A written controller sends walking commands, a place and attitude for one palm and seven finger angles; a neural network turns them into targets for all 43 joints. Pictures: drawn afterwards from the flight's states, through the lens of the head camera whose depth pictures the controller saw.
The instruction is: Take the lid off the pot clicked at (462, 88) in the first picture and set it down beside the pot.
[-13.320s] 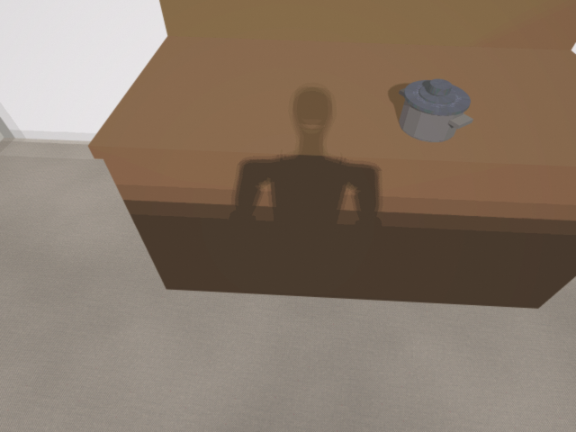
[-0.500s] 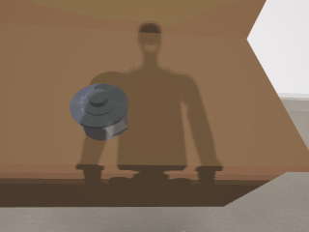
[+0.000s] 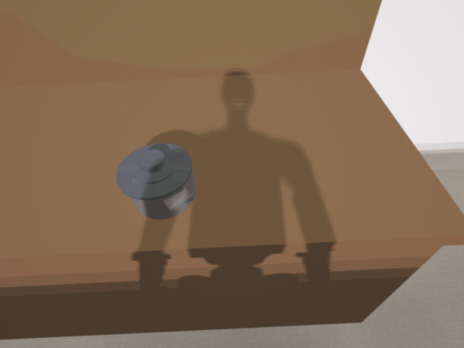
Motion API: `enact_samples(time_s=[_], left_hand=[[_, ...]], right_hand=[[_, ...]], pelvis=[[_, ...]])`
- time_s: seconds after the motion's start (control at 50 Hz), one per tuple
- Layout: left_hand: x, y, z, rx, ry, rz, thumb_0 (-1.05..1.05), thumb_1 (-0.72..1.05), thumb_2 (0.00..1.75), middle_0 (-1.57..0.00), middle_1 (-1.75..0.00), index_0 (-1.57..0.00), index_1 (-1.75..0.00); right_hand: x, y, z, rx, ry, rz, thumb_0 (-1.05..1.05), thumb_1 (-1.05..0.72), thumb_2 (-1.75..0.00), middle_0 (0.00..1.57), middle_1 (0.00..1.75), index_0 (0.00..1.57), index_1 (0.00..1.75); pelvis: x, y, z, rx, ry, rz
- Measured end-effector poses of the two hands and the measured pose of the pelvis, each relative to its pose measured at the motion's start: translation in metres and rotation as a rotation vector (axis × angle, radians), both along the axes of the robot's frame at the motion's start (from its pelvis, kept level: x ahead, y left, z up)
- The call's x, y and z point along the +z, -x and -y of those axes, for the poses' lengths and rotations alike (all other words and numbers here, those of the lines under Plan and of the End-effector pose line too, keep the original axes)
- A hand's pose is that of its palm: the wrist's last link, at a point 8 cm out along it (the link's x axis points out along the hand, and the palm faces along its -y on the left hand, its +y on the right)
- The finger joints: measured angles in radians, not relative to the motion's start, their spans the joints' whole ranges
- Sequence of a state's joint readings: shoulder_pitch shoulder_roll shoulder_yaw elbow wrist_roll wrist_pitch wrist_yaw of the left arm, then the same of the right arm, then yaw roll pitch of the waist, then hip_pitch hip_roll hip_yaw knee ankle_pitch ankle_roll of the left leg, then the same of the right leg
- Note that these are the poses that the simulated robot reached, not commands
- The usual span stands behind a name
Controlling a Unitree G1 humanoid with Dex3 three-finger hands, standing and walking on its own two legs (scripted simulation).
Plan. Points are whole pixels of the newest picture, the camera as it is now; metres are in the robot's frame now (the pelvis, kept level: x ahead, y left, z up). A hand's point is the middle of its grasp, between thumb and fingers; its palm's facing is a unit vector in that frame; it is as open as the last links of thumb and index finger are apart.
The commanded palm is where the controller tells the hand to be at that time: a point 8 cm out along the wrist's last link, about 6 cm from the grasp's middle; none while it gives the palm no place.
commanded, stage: come to a stop and stand still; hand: left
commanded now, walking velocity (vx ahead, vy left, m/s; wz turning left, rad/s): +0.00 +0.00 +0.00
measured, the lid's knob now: (151, 160) +0.44 +0.20 +0.08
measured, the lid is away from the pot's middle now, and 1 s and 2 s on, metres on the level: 0.00 0.00 0.00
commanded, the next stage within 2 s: look again from close up in 0.08 s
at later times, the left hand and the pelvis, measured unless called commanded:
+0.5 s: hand out of the picture +0.03 +0.16 -0.16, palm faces +0.01 -0.98 -0.22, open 7.3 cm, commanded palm none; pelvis +0.02 -0.02 +0.01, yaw +0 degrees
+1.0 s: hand out of the picture +0.02 +0.15 -0.17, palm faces +0.03 -0.98 -0.19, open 7.3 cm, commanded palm none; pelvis +0.03 -0.02 +0.01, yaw +1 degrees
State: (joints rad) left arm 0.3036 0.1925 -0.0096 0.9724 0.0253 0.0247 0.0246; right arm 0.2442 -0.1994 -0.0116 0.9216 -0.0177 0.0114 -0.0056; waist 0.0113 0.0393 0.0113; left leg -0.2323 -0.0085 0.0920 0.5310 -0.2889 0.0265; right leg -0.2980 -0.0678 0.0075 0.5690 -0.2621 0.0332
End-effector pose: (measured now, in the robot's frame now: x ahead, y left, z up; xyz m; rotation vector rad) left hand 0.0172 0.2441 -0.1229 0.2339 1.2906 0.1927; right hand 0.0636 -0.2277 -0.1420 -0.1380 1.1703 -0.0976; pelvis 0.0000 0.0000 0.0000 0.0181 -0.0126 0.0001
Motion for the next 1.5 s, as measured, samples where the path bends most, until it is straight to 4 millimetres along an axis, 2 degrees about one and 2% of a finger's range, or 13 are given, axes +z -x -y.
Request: enact_samples(time_s=[0.2, 0.32, 0.5, 0.86, 1.1, 1.26, 1.38, 1.44, 1.5], left_hand=[[-0.008, 0.002, 0.026, 0.0, 0.059, -0.047, 0.0, 0.91, 0.89, -0.2, -0.3, -0.2, -0.3], [-0.01, -0.005, 0.033, 0.003, 0.067, -0.051, 0.01, 0.92, 0.89, -0.2, -0.3, -0.2, -0.3], [-0.01, -0.012, 0.037, 0.009, 0.063, -0.051, 0.01, 0.92, 0.89, -0.2, -0.3, -0.2, -0.29], [-0.014, -0.003, 0.047, 0.037, 0.091, -0.092, 0.01, 0.92, 0.89, -0.2, -0.3, -0.2, -0.29], [-0.015, 0.002, 0.049, 0.049, 0.098, -0.1, 0.01, 0.92, 0.89, -0.2, -0.3, -0.2, -0.29], [-0.016, 0.005, 0.029, 0.086, 0.057, -0.052, 0.0, 0.91, 0.89, -0.2, -0.3, -0.2, -0.3], [-0.024, 0.016, -0.007, 0.117, 0.033, 0.005, 0.0, 0.91, 0.89, -0.2, -0.3, -0.2, -0.3], [-0.034, 0.021, -0.029, 0.125, 0.033, 0.019, 0.0, 0.91, 0.89, -0.2, -0.3, -0.2, -0.3], [-0.032, 0.026, -0.041, 0.131, 0.03, 0.014, 0.0, 0.91, 0.89, -0.2, -0.3, -0.2, -0.29]], right_hand=[[-0.001, 0.05, 0.011, -0.037, 0.019, -0.166, 0.01, -0.91, -0.9, 0.2, 0.3, 0.19, 0.3], [-0.001, 0.064, 0.007, -0.053, 0.006, -0.221, 0.01, -0.91, -0.9, 0.2, 0.3, 0.19, 0.3], [-0.003, 0.057, -0.002, -0.054, -0.022, -0.231, 0.01, -0.91, -0.9, 0.2, 0.3, 0.19, 0.3], [0.002, 0.041, 0.007, -0.047, 0.01, -0.23, 0.01, -0.91, -0.9, 0.2, 0.3, 0.19, 0.3], [0.002, 0.044, 0.005, -0.043, 0.008, -0.243, 0.01, -0.92, -0.9, 0.2, 0.3, 0.19, 0.3], [-0.006, 0.041, 0.007, -0.014, 0.021, -0.237, 0.01, -0.91, -0.9, 0.2, 0.3, 0.2, 0.3], [0.001, 0.03, 0.005, 0.019, 0.085, -0.188, 0.01, -0.91, -0.9, 0.2, 0.3, 0.19, 0.3], [0.005, 0.028, -0.003, 0.032, 0.12, -0.131, 0.0, -0.91, -0.9, 0.2, 0.3, 0.19, 0.3], [0.011, 0.034, -0.018, 0.043, 0.121, -0.106, 0.0, -0.91, -0.9, 0.2, 0.3, 0.19, 0.3]], pelvis=[[0.003, -0.008, 0.01, 0.001, 0.001, -0.009], [0.004, -0.014, 0.015, 0.004, 0.004, -0.006], [0.005, -0.019, 0.019, 0.007, 0.006, -0.008], [0.007, -0.029, 0.022, 0.012, 0.009, -0.011], [0.007, -0.028, 0.022, 0.019, 0.01, -0.01], [-0.001, -0.01, 0.016, 0.052, 0.008, -0.02], [-0.007, 0.009, -0.004, 0.098, 0.004, -0.02], [-0.013, 0.019, -0.019, 0.104, 0.003, -0.015], [-0.009, 0.027, -0.029, 0.096, 0.007, -0.006]])
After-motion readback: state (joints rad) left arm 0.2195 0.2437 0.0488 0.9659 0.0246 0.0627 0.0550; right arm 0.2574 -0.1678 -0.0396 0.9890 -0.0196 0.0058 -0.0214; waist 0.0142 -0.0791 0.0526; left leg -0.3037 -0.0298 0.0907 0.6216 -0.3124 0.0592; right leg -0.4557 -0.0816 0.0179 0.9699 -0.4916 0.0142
